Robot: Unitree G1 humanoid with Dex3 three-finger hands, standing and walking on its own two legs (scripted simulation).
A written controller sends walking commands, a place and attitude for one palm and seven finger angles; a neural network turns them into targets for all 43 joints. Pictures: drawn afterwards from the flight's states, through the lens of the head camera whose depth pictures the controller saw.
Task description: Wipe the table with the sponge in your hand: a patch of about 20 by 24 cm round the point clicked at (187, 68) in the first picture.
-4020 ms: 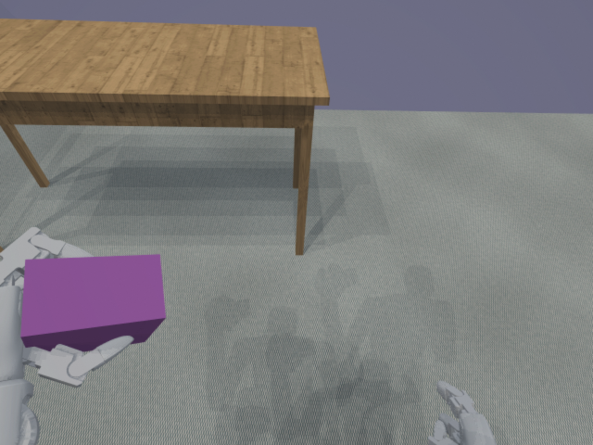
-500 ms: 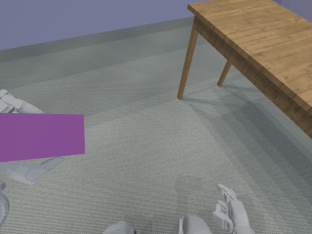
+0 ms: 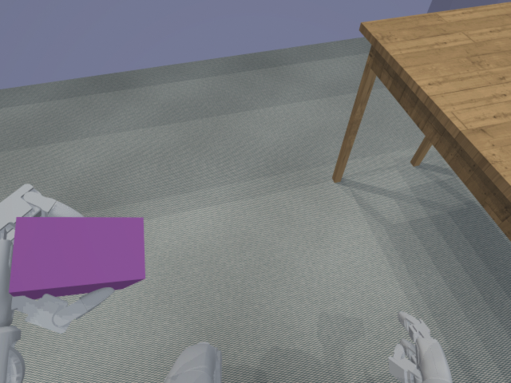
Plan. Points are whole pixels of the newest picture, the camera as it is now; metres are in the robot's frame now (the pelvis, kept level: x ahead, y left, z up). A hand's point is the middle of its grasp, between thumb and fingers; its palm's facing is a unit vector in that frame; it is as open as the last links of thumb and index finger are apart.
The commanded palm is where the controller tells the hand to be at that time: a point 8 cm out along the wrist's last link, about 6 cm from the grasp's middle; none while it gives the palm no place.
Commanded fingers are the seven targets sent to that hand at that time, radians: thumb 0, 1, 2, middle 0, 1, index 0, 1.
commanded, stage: walk to a spot facing it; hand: left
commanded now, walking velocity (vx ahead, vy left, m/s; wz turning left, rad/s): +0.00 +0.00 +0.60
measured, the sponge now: (97, 259) +0.23 +0.19 +0.15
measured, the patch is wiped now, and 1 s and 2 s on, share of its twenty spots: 0.00 0.00 0.00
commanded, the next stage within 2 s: turn to face it in 0.02 s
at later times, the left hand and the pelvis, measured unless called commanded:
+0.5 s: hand (42, 238) +0.24 +0.22 +0.19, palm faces +0.47 -0.78 -0.41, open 10.5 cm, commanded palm +0.19 +0.26 +0.18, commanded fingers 0.00 0.10 1.30 -1.20 -1.60 -1.20 -1.60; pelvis +0.03 -0.02 -0.01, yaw +0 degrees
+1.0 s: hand (183, 228) +0.25 +0.08 +0.19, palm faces +0.17 -0.85 -0.51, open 10.5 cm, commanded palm +0.21 +0.13 +0.18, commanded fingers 0.00 0.10 1.30 -1.20 -1.60 -1.20 -1.60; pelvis -0.02 -0.09 +0.00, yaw -17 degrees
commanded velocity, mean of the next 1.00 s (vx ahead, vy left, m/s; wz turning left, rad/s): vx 0.00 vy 0.00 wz -0.49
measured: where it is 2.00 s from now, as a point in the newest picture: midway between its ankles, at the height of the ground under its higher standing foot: outside the picture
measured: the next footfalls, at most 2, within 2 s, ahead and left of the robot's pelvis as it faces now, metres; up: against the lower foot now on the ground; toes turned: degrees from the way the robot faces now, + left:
left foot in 0.18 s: +0.11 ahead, +0.13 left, +0.00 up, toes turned +15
right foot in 0.56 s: +0.09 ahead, -0.13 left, +0.00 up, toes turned -10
